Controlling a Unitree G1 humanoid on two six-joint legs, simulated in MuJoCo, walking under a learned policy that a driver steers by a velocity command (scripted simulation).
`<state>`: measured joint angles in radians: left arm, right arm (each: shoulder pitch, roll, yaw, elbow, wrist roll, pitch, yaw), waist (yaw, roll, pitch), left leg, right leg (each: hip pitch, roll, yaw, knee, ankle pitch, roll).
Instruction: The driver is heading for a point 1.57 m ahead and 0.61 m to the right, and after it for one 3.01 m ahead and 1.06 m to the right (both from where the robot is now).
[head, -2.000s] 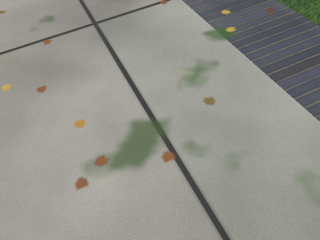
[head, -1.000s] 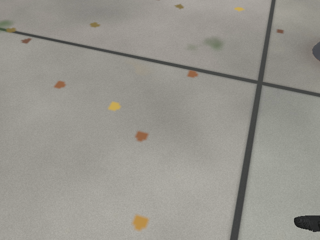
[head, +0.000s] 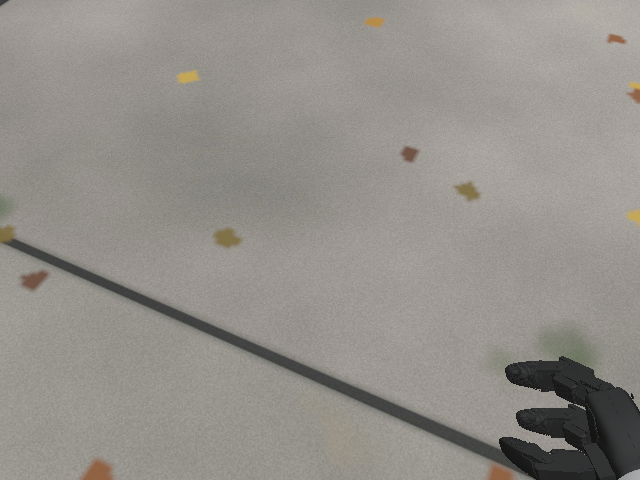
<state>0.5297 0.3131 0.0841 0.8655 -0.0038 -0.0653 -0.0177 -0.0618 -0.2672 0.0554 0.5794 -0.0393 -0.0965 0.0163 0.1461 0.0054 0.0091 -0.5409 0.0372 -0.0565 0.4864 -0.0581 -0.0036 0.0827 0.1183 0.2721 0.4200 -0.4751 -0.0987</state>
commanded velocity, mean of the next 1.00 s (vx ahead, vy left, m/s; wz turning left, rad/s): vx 1.00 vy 0.00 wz -0.91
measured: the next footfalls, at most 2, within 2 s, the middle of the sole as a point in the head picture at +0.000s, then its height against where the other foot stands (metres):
right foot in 0.44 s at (437, 439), level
left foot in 0.82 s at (468, 270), level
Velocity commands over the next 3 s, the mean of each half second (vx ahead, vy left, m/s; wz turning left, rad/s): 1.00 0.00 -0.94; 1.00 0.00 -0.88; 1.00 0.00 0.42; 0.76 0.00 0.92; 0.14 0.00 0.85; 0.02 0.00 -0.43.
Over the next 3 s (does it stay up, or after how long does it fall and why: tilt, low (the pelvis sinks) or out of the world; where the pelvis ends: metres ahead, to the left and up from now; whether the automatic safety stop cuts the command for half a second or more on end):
stays up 1.65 -0.92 0.01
